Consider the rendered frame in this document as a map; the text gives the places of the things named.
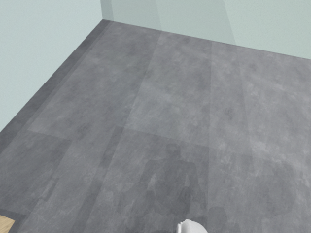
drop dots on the robot right thigh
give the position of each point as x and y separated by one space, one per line
189 226

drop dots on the cabinet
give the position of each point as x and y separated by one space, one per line
5 224

